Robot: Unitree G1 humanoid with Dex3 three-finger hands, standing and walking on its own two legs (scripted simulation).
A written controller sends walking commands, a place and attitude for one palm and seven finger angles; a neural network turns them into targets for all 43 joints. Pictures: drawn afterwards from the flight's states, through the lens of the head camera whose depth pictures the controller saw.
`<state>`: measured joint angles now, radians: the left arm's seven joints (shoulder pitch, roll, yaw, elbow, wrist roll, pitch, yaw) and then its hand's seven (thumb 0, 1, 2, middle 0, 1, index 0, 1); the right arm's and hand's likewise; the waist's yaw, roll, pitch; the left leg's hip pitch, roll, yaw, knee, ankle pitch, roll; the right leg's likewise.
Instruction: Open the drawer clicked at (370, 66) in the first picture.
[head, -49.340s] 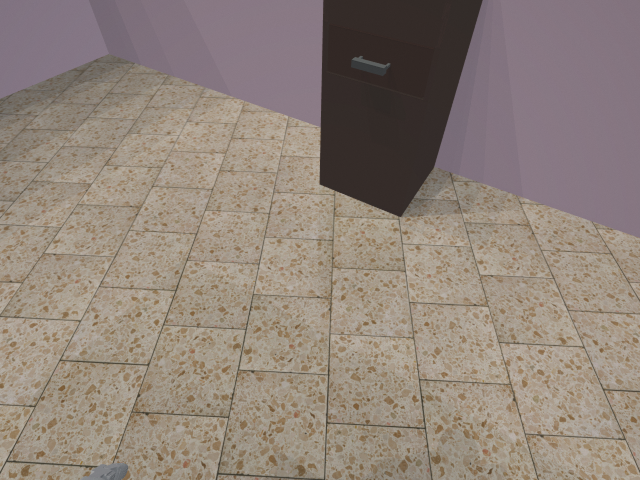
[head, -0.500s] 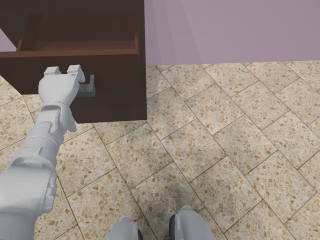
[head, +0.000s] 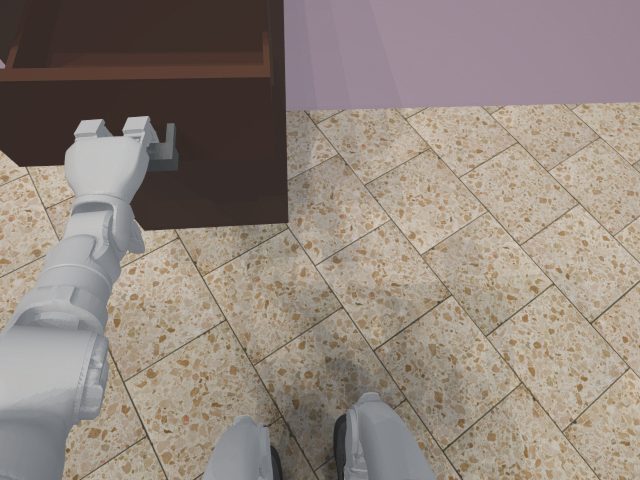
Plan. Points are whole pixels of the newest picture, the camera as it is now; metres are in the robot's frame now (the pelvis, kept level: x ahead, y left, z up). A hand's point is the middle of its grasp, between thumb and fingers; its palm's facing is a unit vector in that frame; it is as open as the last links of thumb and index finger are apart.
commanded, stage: lower the fingers behind the handle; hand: left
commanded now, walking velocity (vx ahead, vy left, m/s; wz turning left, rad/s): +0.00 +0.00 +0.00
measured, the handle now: (129, 144) +0.56 +0.22 -0.01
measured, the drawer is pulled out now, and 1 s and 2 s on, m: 0.16 0.16 0.23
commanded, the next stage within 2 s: close the thumb around the handle in 0.40 s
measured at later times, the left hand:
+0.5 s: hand (130, 189) +0.50 +0.22 -0.03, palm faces -0.05 -0.03 -1.00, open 13.8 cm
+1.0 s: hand (131, 187) +0.50 +0.22 -0.03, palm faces -0.06 -0.03 -1.00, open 7.5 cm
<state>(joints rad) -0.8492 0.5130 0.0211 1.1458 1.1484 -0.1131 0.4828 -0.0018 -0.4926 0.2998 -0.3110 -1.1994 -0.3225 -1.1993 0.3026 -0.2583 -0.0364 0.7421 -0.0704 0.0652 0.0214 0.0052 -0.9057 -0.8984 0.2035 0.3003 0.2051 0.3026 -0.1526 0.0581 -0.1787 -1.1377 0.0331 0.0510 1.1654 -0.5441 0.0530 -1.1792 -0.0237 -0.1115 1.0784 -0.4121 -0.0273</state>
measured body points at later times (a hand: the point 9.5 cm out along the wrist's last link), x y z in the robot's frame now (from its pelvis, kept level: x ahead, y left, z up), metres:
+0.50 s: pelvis +0.00 -0.01 +0.00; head +0.16 +0.00 +0.42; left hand +0.49 +0.22 +0.02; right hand +0.00 -0.28 -0.13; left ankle -0.01 +0.08 -0.64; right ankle +0.04 -0.11 -0.64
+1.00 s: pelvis +0.00 -0.01 +0.00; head +0.16 +0.00 +0.42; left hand +0.50 +0.22 +0.03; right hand +0.01 -0.28 -0.13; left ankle -0.01 +0.08 -0.64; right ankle +0.04 -0.11 -0.64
